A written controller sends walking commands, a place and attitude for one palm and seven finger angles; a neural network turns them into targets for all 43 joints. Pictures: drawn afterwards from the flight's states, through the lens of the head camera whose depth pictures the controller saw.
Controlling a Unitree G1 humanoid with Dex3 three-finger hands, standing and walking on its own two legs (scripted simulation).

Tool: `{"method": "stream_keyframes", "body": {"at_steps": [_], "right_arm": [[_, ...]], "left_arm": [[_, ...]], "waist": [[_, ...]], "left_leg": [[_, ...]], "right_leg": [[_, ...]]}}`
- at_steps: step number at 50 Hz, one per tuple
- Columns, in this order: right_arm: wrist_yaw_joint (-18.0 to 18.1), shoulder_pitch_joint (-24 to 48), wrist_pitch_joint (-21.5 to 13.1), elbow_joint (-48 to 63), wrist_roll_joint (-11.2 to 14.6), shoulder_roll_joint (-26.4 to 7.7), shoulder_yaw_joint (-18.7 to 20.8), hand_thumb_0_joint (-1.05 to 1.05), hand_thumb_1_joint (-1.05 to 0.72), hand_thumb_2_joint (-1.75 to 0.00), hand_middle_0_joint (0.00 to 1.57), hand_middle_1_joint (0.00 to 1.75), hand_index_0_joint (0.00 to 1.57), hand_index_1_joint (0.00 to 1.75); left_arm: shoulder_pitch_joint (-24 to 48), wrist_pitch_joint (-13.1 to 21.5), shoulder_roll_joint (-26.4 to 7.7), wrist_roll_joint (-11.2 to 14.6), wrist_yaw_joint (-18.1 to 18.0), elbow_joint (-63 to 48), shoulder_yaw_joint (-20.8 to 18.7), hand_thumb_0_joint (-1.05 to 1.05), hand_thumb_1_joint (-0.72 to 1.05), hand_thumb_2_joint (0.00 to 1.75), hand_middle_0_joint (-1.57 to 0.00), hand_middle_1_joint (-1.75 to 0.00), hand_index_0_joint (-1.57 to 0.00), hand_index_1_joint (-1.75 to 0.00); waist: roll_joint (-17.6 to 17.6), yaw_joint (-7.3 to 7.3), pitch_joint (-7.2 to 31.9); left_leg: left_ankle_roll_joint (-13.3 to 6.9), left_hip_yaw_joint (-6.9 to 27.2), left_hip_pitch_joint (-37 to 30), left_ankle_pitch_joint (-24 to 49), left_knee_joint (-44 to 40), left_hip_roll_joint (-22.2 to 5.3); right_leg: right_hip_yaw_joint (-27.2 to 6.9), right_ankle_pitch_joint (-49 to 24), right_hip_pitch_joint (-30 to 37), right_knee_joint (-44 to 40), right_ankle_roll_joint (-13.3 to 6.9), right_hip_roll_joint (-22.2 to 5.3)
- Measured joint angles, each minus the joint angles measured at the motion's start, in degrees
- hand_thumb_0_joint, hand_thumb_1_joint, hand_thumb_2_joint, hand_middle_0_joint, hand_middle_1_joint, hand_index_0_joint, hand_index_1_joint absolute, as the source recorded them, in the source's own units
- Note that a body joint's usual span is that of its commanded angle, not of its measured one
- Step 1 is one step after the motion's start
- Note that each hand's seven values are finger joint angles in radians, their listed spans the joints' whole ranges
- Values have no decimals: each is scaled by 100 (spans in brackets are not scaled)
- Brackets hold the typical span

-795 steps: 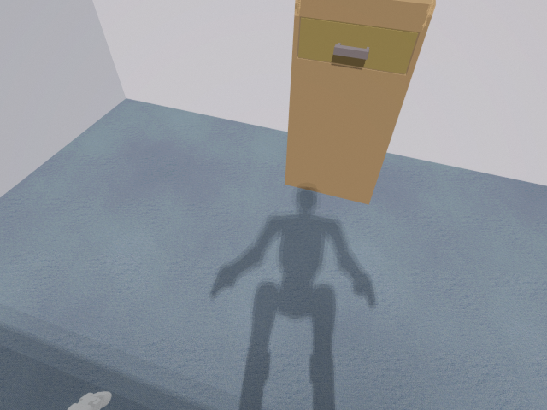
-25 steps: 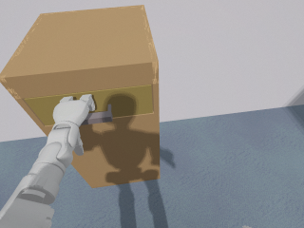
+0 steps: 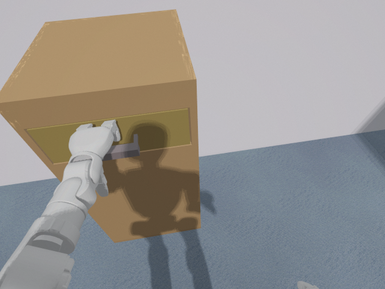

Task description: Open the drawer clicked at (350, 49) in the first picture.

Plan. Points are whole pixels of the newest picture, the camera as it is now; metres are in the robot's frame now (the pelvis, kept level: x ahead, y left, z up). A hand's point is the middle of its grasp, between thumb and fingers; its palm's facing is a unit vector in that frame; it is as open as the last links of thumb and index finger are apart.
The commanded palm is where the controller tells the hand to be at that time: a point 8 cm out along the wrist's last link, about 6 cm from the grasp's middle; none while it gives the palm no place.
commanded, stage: move the hooked fingers above the handle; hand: left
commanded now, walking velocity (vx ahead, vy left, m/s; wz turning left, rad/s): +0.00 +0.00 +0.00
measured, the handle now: (116, 146) +0.47 +0.23 +0.00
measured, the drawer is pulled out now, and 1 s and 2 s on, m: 0.00 0.00 0.00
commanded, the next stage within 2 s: lower the fingers behind the handle in 0.76 s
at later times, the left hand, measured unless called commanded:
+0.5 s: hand (115, 153) +0.41 +0.20 +0.05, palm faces -0.11 -0.08 -0.99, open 13.7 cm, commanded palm +0.39 +0.21 +0.12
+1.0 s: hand (126, 153) +0.41 +0.18 +0.05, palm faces -0.06 -0.09 -0.99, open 13.8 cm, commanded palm +0.39 +0.21 +0.11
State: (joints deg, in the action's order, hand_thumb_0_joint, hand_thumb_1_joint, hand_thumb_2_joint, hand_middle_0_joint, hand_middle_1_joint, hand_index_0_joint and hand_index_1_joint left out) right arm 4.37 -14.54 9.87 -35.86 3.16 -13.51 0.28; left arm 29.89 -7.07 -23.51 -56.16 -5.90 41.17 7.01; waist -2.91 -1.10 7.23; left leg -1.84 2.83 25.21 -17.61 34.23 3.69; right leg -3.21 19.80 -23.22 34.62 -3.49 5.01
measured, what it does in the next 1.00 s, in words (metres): stands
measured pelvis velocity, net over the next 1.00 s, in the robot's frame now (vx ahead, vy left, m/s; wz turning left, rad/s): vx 0.00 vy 0.00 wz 0.00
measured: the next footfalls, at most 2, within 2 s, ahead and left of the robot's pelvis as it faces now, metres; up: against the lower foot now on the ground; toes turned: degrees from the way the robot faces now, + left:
none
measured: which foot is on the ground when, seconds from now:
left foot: down 0.00-1.00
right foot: down 0.00-1.00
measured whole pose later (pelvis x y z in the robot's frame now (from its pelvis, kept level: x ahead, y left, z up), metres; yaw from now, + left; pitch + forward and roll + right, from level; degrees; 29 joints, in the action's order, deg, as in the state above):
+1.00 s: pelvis +0.00 +0.00 +0.00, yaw +0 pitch +9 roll +0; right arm 4.2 -13.3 8.3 -36.9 2.4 -14.0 1.4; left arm 32.3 -3.8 -18.5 -57.6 -9.1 40.8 10.2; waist -2.5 -1.9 7.7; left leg -2.1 2.9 27.0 -18.7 36.5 4.0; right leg -2.8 20.9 -24.8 36.6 -3.3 4.7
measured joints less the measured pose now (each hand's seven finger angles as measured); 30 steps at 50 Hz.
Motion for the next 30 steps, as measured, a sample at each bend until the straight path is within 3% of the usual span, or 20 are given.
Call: {"method": "stream_keyframes", "body": {"at_steps": [4, 7, 11, 14, 17, 20, 22, 25, 27, 30], "right_arm": [[22, -70, -214, -92, -63, -87, 212, 1, -90, -90, 21, 30, 21, 30], [-21, -26, -322, -263, -73, -147, 304, 1, -90, -90, 20, 30, 20, 30], [-118, 98, -320, -422, -52, -142, 262, 1, -90, -90, 20, 30, 20, 30], [-177, 102, -224, -424, -32, -103, 188, 1, -90, -90, 20, 30, 20, 30], [-210, 17, -77, -374, -17, -73, 133, 1, -90, -90, 20, 30, 20, 30], [-185, -21, 41, -314, 10, -39, 55, 1, -90, -90, 20, 30, 20, 30], [-136, -21, 64, -249, 18, -14, 1, 1, -90, -90, 20, 30, 21, 30], [-61, -44, -12, -123, -17, 19, 4, 1, -90, -90, 21, 30, 21, 30], [-30, -73, -98, -64, -59, 18, 61, 1, -90, -90, 21, 30, 21, 30], [-29, -98, -228, -99, -106, -14, 170, 1, -90, -90, 20, 30, 21, 30]], "left_arm": [[-171, 646, -16, -128, -338, -523, 140, 0, -49, 30, -33, -121, -33, -121], [29, 778, 63, -191, -790, -559, 214, 0, -49, 30, -32, -121, -33, -120], [564, 278, 188, -156, -1206, -57, 183, 0, -49, 30, -32, -120, -33, -120], [836, -260, 275, -119, -1205, 330, 224, 0, -49, 30, -34, -123, -33, -121], [869, -691, 415, -31, -942, 382, 319, 0, -49, 30, -35, -125, -34, -124], [827, -885, 482, 40, -529, 541, 445, 0, -49, 30, -34, -124, -33, -124], [756, -792, 496, 54, -290, 621, 453, 0, -49, 30, -33, -123, -33, -123], [552, -303, 456, -4, -143, 460, 360, 0, -49, 30, -33, -122, -33, -122], [369, 121, 400, -108, -249, 176, 269, 0, -49, 30, -32, -121, -33, -121], [235, 557, 319, -309, -688, -136, 126, 0, -49, 30, -32, -121, -33, -121]], "waist": [[-11, 87, -71], [-41, 111, -65], [-49, 64, -26], [-72, 33, 56], [-116, 40, 156], [-118, -14, 185], [-78, -68, 140], [0, -111, 39], [23, -104, -8], [7, -57, -16]], "left_leg": [[-16, 107, 186, -56, 219, 44], [-32, 150, 335, -96, 374, 92], [-52, 111, 439, -90, 410, 118], [-65, 47, 421, -49, 313, 109], [-80, 12, 307, -12, 195, 100], [-89, -8, 153, 2, 109, 94], [-86, -15, 87, 9, 79, 88], [-77, -25, 100, 7, 106, 72], [-70, -30, 161, -12, 164, 58], [-59, -32, 292, -59, 281, 49]], "right_leg": [[125, 53, -107, 116, 16, -30], [184, 115, -231, 253, 40, -67], [153, 132, -363, 339, 67, -95], [83, 88, -377, 280, 84, -95], [39, 43, -275, 171, 98, -94], [10, 25, -133, 96, 105, -93], [2, 19, -74, 77, 101, -89], [-4, 15, -92, 107, 85, -72], [-4, 22, -149, 150, 75, -55], [4, 57, -270, 245, 67, -41]]}}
